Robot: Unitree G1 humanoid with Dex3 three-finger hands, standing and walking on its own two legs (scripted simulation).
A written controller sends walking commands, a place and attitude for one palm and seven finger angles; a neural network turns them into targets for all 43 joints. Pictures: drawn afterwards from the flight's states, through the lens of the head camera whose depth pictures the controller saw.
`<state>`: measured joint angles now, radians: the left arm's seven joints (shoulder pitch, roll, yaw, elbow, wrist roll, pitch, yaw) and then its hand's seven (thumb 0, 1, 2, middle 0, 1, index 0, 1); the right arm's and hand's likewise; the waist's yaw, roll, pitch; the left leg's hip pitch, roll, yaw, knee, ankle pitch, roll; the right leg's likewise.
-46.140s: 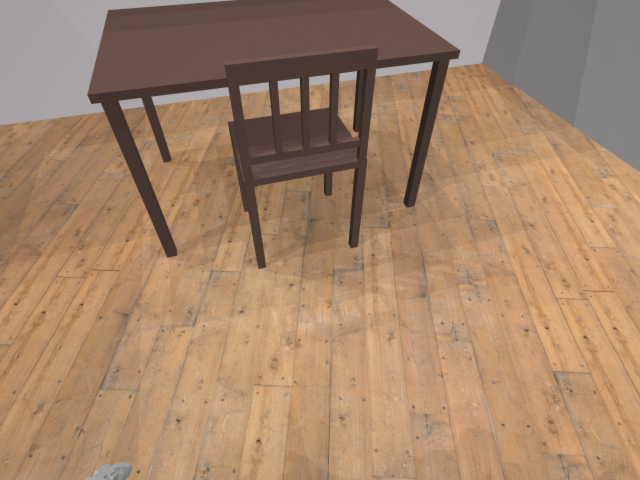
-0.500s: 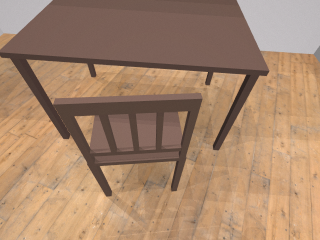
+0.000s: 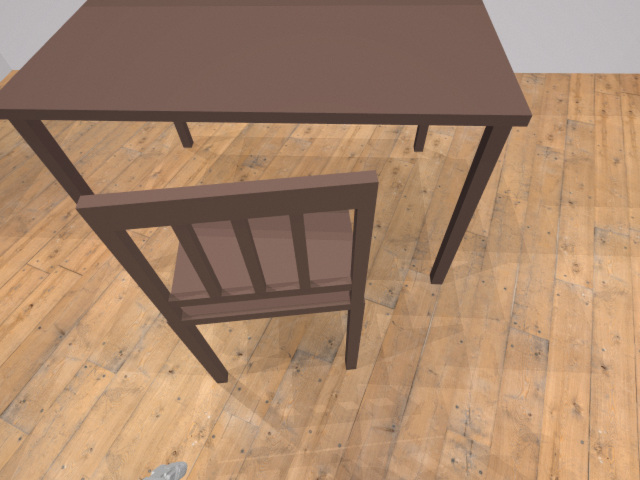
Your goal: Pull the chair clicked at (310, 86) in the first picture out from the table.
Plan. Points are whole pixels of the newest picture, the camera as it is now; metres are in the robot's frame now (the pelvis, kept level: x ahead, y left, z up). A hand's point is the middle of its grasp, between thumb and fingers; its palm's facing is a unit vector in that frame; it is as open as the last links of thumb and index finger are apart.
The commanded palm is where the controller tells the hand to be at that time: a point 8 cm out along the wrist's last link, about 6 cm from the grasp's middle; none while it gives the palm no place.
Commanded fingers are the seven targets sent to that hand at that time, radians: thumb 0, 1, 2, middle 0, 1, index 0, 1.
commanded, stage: come to a stop and stand still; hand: left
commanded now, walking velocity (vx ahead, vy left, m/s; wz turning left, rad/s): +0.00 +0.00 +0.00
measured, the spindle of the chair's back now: (250, 256) +0.48 +0.15 -0.10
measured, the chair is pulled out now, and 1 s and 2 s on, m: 0.18 0.18 0.18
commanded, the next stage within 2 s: look again from close up in 0.22 s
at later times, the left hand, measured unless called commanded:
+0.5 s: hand out of the picture +0.01 +0.21 -0.17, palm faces -0.01 -0.98 -0.21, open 7.3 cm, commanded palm none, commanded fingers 0.00 0.90 0.90 -0.20 -0.30 -0.20 -0.30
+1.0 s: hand out of the picture +0.00 +0.23 -0.17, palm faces +0.00 -0.98 -0.18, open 7.3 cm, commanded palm none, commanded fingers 0.00 0.90 0.90 -0.20 -0.30 -0.20 -0.30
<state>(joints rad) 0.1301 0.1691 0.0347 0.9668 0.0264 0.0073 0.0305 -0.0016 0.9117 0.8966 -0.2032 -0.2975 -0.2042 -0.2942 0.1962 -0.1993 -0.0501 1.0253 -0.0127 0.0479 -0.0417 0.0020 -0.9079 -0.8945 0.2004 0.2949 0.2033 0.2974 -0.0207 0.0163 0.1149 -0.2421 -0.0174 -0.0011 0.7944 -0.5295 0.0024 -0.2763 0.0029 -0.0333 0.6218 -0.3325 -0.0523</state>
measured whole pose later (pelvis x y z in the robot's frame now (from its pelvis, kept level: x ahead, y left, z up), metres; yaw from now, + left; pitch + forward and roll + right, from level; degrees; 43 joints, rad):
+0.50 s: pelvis -0.01 +0.03 +0.01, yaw -1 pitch -2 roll -1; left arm 0.29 0.16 0.00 1.07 0.02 0.00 0.03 0.00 0.91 0.90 -0.21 -0.30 -0.21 -0.29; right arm 0.31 -0.17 0.00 1.05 -0.01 0.00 -0.01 0.00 -0.91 -0.89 0.20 0.29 0.20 0.30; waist -0.03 0.02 0.00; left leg -0.22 -0.01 -0.01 0.54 -0.29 0.01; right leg -0.22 0.00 -0.02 0.50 -0.25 0.00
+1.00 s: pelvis +0.00 +0.06 +0.01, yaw -1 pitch -1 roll +0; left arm 0.31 0.15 -0.01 1.10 0.01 0.00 0.03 0.00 0.91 0.90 -0.20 -0.30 -0.20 -0.29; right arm 0.28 -0.16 0.02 1.10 -0.01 -0.02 -0.02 0.01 -0.91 -0.89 0.20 0.30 0.20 0.30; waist 0.00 -0.01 0.03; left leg -0.18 -0.06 0.02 0.45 -0.26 0.06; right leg -0.20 -0.05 0.01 0.47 -0.25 0.04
